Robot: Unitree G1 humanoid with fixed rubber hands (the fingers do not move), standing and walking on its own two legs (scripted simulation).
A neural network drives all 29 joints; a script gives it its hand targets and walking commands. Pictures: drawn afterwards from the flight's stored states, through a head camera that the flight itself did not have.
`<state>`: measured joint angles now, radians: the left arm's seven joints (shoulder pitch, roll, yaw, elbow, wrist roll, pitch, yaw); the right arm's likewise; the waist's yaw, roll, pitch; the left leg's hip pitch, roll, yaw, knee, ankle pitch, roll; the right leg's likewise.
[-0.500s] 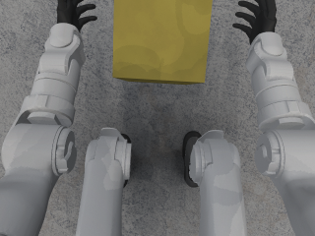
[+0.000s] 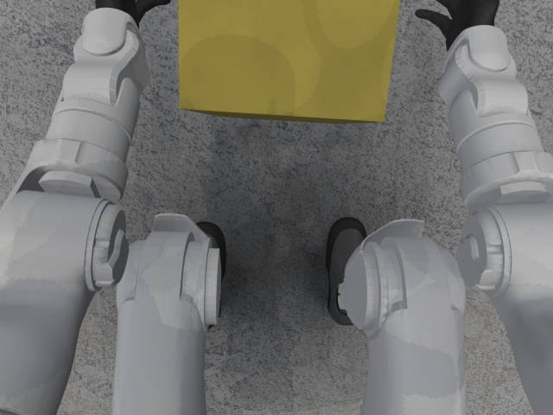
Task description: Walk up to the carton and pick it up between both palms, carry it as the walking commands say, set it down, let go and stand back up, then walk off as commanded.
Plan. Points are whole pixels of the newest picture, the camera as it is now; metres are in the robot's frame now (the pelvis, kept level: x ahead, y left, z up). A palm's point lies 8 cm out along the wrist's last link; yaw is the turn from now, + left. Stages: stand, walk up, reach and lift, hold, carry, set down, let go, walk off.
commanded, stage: reach and lift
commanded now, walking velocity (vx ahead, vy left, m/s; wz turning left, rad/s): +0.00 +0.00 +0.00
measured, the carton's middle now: (284, 31) +0.53 -0.01 -0.24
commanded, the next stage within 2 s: none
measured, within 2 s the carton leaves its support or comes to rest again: leaves its support in 1.24 s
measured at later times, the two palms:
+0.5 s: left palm (146, 8) +0.53 +0.14 -0.17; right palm (442, 24) +0.53 -0.17 -0.18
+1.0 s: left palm (148, 2) +0.54 +0.14 -0.17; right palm (425, 18) +0.53 -0.15 -0.18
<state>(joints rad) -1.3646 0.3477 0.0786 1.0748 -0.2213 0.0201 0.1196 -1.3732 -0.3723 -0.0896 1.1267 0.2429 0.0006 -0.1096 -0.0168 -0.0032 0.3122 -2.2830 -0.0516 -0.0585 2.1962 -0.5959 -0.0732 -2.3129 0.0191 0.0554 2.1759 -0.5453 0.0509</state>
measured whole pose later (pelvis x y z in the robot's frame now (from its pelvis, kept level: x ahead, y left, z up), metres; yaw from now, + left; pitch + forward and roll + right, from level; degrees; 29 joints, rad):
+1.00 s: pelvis -0.01 +0.00 +0.00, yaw +1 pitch +37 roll +0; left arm -1.46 0.25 0.16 1.14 -0.11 0.08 0.14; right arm -1.47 -0.26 -0.19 1.16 0.08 0.07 -0.13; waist -0.02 0.02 0.34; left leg -2.26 -0.07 -0.05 2.19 -0.58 -0.07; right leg -2.28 0.03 0.07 2.18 -0.54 0.06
